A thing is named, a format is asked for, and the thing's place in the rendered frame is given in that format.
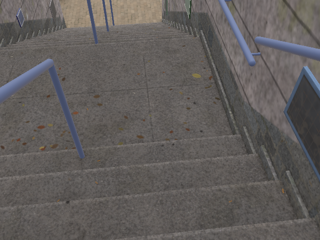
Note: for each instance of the stairs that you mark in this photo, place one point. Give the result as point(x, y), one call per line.
point(116, 34)
point(206, 188)

